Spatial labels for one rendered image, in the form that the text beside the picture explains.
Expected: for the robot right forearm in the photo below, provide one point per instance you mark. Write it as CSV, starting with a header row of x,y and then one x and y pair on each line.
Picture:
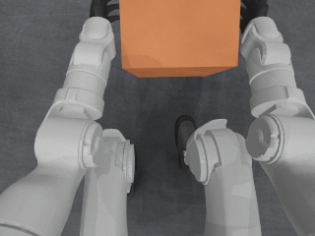
x,y
270,72

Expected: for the right robot upper arm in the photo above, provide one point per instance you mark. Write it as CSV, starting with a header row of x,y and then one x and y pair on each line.
x,y
285,148

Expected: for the left robot upper arm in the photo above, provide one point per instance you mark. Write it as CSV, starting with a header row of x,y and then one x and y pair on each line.
x,y
39,204

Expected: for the robot foot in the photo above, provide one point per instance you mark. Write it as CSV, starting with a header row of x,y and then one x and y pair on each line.
x,y
185,126
132,189

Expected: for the robot left forearm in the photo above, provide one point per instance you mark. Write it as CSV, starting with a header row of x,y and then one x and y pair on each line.
x,y
87,74

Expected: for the right robot foot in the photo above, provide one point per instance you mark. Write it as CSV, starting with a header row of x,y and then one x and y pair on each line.
x,y
185,126

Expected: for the carton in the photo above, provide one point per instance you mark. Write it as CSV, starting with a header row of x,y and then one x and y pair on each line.
x,y
179,38

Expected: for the robot left hand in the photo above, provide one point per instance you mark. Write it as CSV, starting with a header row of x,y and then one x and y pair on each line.
x,y
99,8

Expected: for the left robot foot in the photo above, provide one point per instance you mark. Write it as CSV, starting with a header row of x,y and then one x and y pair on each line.
x,y
132,189

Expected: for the robot right hand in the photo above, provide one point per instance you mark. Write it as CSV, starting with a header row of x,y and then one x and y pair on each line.
x,y
254,9

